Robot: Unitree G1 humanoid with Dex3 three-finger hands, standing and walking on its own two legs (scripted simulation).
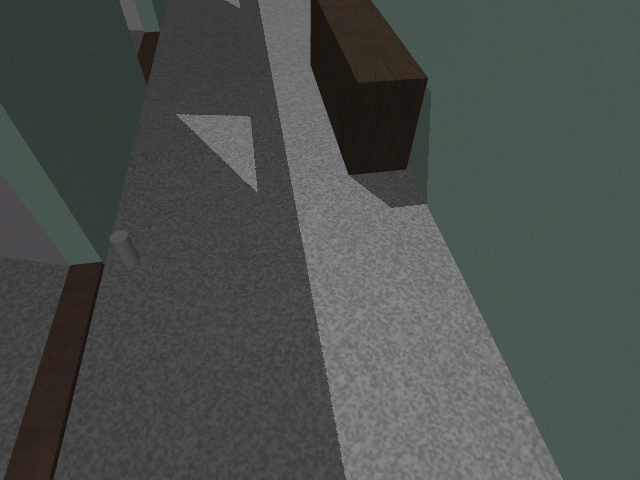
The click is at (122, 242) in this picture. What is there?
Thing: squat round
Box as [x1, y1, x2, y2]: [110, 230, 139, 265]
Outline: 115,231 110,235 110,240 123,263 126,265 131,265 135,263 139,257 127,233 123,230
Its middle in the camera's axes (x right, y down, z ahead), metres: -0.75 +0.04 +1.52
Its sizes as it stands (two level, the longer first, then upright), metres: 0.064 0.064 0.140
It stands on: the floor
